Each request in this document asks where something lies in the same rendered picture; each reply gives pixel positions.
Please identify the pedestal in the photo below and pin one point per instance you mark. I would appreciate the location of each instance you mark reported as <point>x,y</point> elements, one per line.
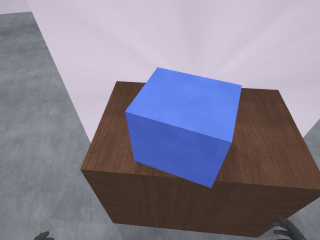
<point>267,172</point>

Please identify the robot right hand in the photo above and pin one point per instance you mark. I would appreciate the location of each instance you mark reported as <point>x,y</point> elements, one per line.
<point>292,232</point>

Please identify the carton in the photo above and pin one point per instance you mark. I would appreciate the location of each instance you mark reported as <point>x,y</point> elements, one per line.
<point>183,124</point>

